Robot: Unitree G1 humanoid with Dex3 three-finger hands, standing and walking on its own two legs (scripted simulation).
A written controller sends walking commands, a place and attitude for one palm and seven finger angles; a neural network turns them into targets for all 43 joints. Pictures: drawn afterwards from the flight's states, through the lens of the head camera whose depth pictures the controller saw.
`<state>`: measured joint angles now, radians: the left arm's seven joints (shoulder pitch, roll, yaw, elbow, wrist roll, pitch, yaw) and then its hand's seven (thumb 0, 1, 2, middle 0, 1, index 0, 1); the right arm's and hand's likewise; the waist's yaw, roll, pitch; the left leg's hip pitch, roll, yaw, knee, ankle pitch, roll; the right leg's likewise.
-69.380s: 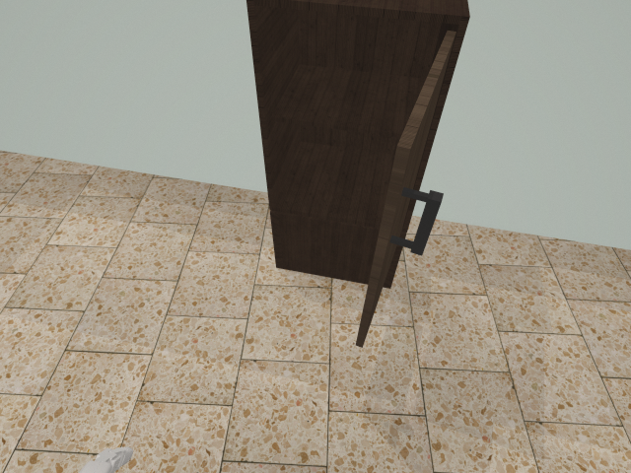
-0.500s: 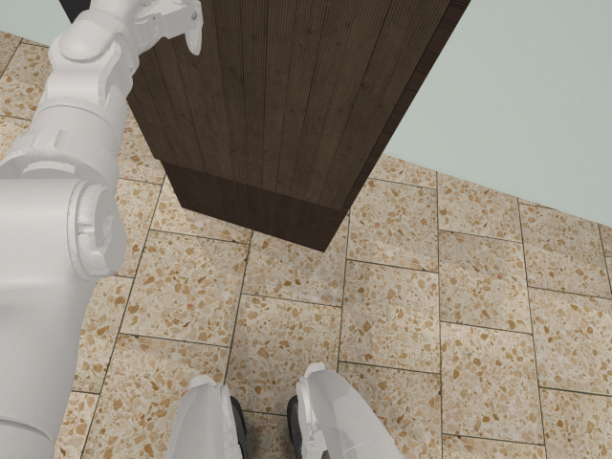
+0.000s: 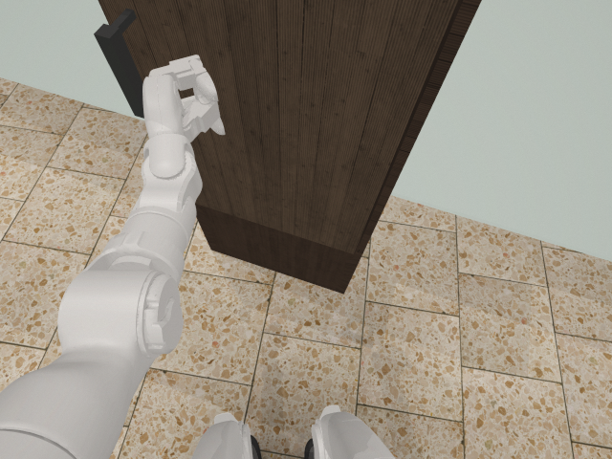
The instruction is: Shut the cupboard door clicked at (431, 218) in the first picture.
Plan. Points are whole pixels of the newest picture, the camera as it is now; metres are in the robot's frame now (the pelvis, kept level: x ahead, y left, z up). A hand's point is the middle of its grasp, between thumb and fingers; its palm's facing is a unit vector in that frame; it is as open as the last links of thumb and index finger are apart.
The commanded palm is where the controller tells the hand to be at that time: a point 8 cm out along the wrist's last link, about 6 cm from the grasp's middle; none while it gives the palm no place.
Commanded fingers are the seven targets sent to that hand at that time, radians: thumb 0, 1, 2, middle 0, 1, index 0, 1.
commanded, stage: pull the fist back off the door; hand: left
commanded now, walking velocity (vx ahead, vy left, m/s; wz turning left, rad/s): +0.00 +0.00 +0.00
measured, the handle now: (135, 66) +0.64 +0.15 +0.08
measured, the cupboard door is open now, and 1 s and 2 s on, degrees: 0 0 0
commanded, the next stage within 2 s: draw the hand back to the body in 0.34 s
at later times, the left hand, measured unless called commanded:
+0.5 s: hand (226, 152) +0.48 +0.03 +0.08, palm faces -0.01 -1.00 -0.05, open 3.1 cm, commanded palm +0.44 +0.10 +0.09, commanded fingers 0.00 0.90 0.90 -1.30 -1.50 -1.30 -1.50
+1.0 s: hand (94, 242) +0.34 +0.14 +0.16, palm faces -0.02 -1.00 -0.04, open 3.1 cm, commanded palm +0.30 +0.20 +0.16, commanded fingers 0.00 0.90 0.90 -1.08 -1.26 -1.08 -1.26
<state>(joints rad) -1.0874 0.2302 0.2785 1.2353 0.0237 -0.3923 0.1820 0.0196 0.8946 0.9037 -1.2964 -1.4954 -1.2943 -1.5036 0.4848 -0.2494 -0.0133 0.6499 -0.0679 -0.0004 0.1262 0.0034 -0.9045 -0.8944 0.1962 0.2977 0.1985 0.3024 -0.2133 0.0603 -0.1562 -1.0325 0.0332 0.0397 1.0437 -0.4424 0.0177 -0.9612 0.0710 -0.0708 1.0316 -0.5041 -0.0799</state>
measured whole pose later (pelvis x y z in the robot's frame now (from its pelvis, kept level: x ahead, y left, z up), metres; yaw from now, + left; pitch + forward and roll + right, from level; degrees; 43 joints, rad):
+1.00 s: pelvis -0.01 +0.02 +0.05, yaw +0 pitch +5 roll -1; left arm -0.22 0.16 0.00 0.35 -0.14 -0.27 0.01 0.02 0.90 0.90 -1.26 -1.46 -1.26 -1.46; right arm 0.24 -0.27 -0.01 0.56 0.06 0.01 0.01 0.01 -0.91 -0.90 0.19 0.30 0.20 0.30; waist -0.03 0.04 -0.09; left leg -0.50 -0.01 0.06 0.75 -0.34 0.05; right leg -0.43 0.05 -0.04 0.73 -0.39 -0.04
